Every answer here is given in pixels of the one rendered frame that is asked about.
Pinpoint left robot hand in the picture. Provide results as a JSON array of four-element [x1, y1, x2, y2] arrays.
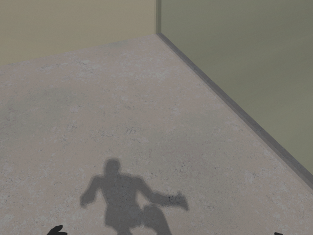
[[47, 225, 67, 235]]

